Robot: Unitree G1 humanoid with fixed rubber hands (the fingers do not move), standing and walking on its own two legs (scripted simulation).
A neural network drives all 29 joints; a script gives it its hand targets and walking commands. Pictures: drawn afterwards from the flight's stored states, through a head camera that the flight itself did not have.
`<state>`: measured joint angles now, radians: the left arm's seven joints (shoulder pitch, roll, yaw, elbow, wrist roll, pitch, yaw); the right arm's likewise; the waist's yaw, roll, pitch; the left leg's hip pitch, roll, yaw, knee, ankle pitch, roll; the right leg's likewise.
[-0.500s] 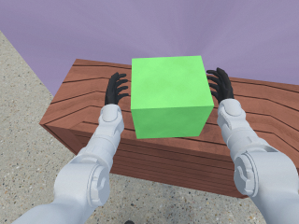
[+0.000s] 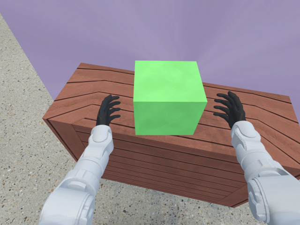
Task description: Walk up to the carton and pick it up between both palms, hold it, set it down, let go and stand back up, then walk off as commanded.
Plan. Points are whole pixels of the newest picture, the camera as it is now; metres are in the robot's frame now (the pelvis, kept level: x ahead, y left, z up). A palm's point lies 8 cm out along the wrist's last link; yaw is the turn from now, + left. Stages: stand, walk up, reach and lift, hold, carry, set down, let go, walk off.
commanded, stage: set down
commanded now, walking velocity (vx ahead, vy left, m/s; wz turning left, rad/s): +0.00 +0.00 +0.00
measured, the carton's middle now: (165, 99) +0.53 +0.03 -0.01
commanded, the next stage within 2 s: none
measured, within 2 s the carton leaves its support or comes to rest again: neither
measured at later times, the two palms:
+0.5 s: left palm (97, 143) +0.32 +0.20 +0.02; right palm (249, 151) +0.35 -0.21 +0.03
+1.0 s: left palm (94, 164) +0.26 +0.19 +0.01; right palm (258, 180) +0.28 -0.23 +0.01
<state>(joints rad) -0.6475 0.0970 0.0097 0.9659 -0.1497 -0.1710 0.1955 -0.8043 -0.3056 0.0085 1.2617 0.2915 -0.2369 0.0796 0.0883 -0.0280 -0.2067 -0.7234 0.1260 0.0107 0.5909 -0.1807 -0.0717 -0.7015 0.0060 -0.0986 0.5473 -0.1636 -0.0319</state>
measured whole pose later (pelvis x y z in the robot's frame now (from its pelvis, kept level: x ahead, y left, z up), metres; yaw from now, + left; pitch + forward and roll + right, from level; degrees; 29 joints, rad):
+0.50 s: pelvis -0.01 -0.01 +0.00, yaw +2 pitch +9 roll +0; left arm -0.40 0.15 -0.05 0.81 -0.22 -0.17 0.19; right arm -0.46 -0.30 0.06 0.98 0.33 -0.24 0.10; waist 0.04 -0.05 -0.14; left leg -0.58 0.10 0.00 0.63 -0.21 -0.08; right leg -0.59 -0.02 -0.10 0.66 -0.24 -0.04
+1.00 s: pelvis +0.02 +0.00 +0.02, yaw +1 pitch +1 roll +0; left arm 0.00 0.10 -0.03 0.48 -0.11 -0.13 0.20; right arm -0.09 -0.27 0.03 0.77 0.32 -0.32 0.12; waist 0.02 -0.04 -0.03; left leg -0.29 0.09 0.02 0.48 -0.20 -0.07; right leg -0.30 -0.02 -0.09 0.52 -0.23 -0.03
